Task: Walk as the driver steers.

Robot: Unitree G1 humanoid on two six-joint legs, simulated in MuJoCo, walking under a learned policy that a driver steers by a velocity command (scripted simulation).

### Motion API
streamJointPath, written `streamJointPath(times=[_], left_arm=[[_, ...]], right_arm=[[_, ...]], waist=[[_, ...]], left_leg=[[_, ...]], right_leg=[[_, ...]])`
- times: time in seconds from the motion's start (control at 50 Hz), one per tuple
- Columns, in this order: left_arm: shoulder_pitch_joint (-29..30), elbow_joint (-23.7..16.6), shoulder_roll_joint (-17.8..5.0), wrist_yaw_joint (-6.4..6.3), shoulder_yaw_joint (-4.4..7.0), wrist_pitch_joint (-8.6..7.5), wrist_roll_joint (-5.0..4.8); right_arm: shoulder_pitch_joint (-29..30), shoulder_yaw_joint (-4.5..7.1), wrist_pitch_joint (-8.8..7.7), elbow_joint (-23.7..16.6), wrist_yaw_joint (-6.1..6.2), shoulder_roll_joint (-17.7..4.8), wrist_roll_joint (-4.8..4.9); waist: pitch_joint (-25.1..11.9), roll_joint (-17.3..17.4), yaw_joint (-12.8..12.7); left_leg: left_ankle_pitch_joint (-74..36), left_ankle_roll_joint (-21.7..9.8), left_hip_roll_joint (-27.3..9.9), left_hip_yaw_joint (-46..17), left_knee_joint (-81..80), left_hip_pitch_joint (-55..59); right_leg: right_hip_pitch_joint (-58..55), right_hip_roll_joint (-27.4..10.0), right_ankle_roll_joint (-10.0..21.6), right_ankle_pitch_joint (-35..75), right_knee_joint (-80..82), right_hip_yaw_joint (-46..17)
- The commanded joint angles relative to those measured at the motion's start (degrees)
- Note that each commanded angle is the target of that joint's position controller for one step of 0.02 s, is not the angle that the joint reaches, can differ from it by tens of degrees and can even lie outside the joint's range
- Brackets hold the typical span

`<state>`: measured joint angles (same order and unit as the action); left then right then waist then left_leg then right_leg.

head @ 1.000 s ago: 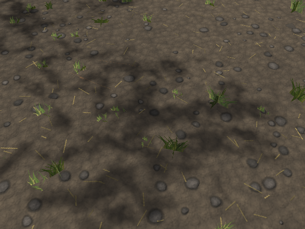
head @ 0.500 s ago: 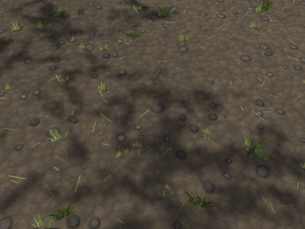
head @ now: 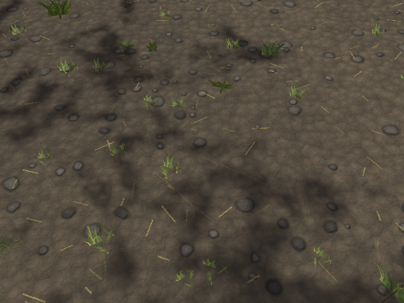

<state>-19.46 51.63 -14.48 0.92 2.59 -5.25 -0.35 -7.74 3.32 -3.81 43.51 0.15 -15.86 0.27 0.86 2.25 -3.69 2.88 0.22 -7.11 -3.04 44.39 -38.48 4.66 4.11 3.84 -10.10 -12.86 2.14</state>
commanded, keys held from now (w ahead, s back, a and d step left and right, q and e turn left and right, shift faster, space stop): w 0.10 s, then w+e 0.86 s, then w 0.04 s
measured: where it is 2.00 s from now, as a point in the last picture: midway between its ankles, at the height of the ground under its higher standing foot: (308, 165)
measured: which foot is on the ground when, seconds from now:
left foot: up 0.00-0.18, down 0.20-0.76, up 0.78-1.00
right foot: down 0.00-0.22, up 0.24-0.72, down 0.74-1.00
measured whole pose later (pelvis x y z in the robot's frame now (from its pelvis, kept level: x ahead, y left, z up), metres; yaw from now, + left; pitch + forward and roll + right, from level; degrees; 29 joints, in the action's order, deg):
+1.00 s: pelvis +0.53 -0.07 +0.00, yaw -27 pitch +2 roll +0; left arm -18.0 42.5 -15.2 0.5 4.1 -2.9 -0.6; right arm -4.7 3.8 -5.5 43.2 0.2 -17.3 -0.6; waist 2.4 1.6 -2.3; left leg 11.1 2.7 -6.5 -4.4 53.7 -37.1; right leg 11.3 6.1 6.0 -10.0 -20.1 -3.4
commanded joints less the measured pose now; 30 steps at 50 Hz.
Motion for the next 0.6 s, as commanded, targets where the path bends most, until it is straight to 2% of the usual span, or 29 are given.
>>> streamJointPath(times=[0.02, 0.08, 0.12, 0.16, 0.18, 0.2, 0.22, 0.24, 0.26, 0.28, 0.3, 0.32, 0.34, 0.38, 0.42, 0.46, 0.52, 0.6], left_arm=[[-0.1, -2.6, -10.1, -0.58, 2.15, -0.44, -0.60], [-3.0, -1.0, -10.3, -0.64, 2.19, 0.44, -0.80], [-3.8, -0.3, -10.6, -0.89, 2.40, 1.15, -0.97], [-2.9, -0.2, -11.7, -1.21, 2.73, 1.74, -1.07], [-1.3, -0.6, -12.0, -1.31, 2.75, 1.95, -1.15], [-0.8, -1.3, -10.5, -1.35, 2.11, 1.91, -0.64], [-1.1, -3.2, -6.5, -1.36, 0.65, 1.67, 1.14], [-9.1, -3.2, -1.6, -0.97, -0.57, 0.48, -0.61], [-4.9, -2.4, -8.8, -0.92, 1.09, 0.03, -2.06], [0.0, -3.9, -10.4, -0.90, 1.81, -0.11, -2.55], [2.0, -4.1, -9.4, -1.20, 1.84, 0.13, -2.16], [2.5, -4.1, -8.7, -1.35, 2.16, 0.66, -1.47], [0.9, -3.9, -7.6, -1.27, 2.23, 1.45, -1.52], [0.4, -4.1, -5.3, -1.21, 2.09, 2.78, -1.68], [2.4, -5.5, -4.9, -1.29, 2.21, 3.53, -1.32], [4.7, -6.7, -4.7, -1.01, 2.23, 3.54, -1.05], [9.5, -8.3, -3.7, 0.11, 1.73, 3.03, -0.87], [17.3, -12.0, -2.9, 1.51, 1.04, 2.92, -0.74]], right_arm=[[5.6, -0.05, -1.03, -4.4, -0.53, -1.7, 0.28], [10.1, -0.15, -1.43, -6.2, -1.44, -2.1, 0.75], [11.7, 0.02, -1.86, -7.3, -2.10, -2.9, 0.77], [8.4, 0.76, -2.33, -6.8, -2.31, -4.7, 0.65], [2.6, 1.68, -2.53, -5.2, -2.08, -6.3, 0.47], [-6.9, 3.10, -2.62, -2.6, -1.51, -9.5, -0.03], [-17.3, 4.24, -2.31, -1.3, -0.71, -14.1, -0.81], [-17.4, 4.26, -1.83, -0.3, -1.12, -15.5, -0.96], [-15.7, 2.89, -1.70, -1.0, -1.03, -9.4, -0.39], [-12.1, 2.11, -1.82, -1.2, -0.80, -7.2, -0.06], [-8.2, 1.64, -2.00, -1.3, -0.89, -6.0, -0.30], [-5.5, 1.31, -2.23, -1.2, -1.06, -4.5, -0.54], [-4.0, 1.19, -2.60, -0.9, -1.09, -3.9, -1.00], [-3.0, 1.46, -3.26, 0.0, -1.07, -3.9, -1.04], [-3.2, 1.94, -3.55, 1.0, -0.67, -5.1, -1.23], [-4.2, 2.23, -3.36, 1.9, -0.13, -5.9, -1.37], [-4.8, 2.51, -2.83, 2.6, 0.46, -7.2, -1.14], [-8.7, 3.16, -1.55, 4.3, 0.86, -9.0, -0.22]], waist=[[1.2, -5.5, -0.3], [2.5, -5.7, -1.6], [3.0, -6.1, -1.2], [1.2, -7.1, 1.7], [-2.1, -7.1, 5.3], [-8.9, -6.0, 9.5], [-18.6, 2.5, 12.5], [-24.9, 17.3, 8.0], [-18.8, 8.9, 10.2], [-10.7, 6.2, 9.7], [-6.9, 2.2, 7.7], [-3.8, 2.5, 6.2], [-2.9, 3.8, 4.4], [-1.5, 3.3, 3.1], [-0.1, 1.9, 2.7], [0.8, 1.2, 3.2], [2.0, 0.5, 4.7], [4.4, -0.7, 7.8]], left_leg=[[-8.0, 0.3, 1.8, 2.4, -8.5, 3.3], [-7.0, -0.5, 2.8, 2.4, -12.6, 2.0], [-3.1, -1.8, 3.3, 2.0, -14.8, 2.0], [0.9, -3.1, 4.9, 2.4, -16.9, 8.2], [0.6, -4.3, 6.4, 3.7, -18.9, 17.0], [-1.6, -6.3, 4.4, 2.3, -17.1, 32.2], [-3.2, -9.7, -8.2, -11.2, -15.0, 49.8], [8.6, -17.5, -18.3, -35.3, -22.4, 62.9], [16.1, -15.1, -15.9, -33.1, -25.4, 57.9], [15.0, -12.7, -14.1, -24.1, -26.8, 50.2], [10.8, -11.5, -11.8, -18.4, -28.9, 42.5], [7.4, -10.9, -9.8, -13.5, -31.1, 36.9], [5.3, -10.4, -8.7, -9.6, -33.1, 33.1], [0.8, -11.0, -8.1, -4.4, -35.8, 29.7], [-3.1, -11.3, -8.2, -0.3, -36.9, 29.3], [-5.3, -11.2, -7.8, 3.5, -37.4, 30.6], [-6.5, -9.8, -6.5, 9.1, -37.8, 31.8], [-8.6, -9.3, -8.6, 12.3, -36.4, 38.4]], right_leg=[[2.1, -13.7, 7.5, 13.5, 5.5, -6.4], [-3.1, -16.1, 7.4, 13.6, 3.5, -7.3], [-6.5, -18.1, 6.8, 16.2, 0.9, -8.8], [-7.7, -18.5, 5.8, 23.3, -3.5, -10.0], [-6.3, -16.8, 4.7, 30.6, -9.5, -8.9], [-0.2, -13.6, 3.0, 29.8, -20.4, -7.0], [12.5, -8.4, 0.5, 9.2, -39.5, -3.9], [31.7, -1.1, -1.7, -24.3, -55.0, -6.1], [37.2, -4.6, -1.6, -23.0, -60.4, -10.4], [39.3, -7.0, -1.3, -17.3, -60.3, -9.1], [36.9, -9.4, -1.7, -12.4, -58.4, -8.2], [35.0, -10.8, -2.1, -9.2, -55.7, -8.2], [31.7, -12.0, -2.4, -6.9, -54.7, -8.5], [30.7, -12.5, -3.0, -4.9, -53.5, -8.1], [33.4, -12.8, -3.6, -1.0, -51.0, -8.6], [35.7, -12.6, -4.2, 4.3, -45.8, -8.8], [34.3, -11.9, -3.8, 12.2, -35.4, -5.8], [35.9, -10.9, -2.4, 12.0, -27.1, -2.0]])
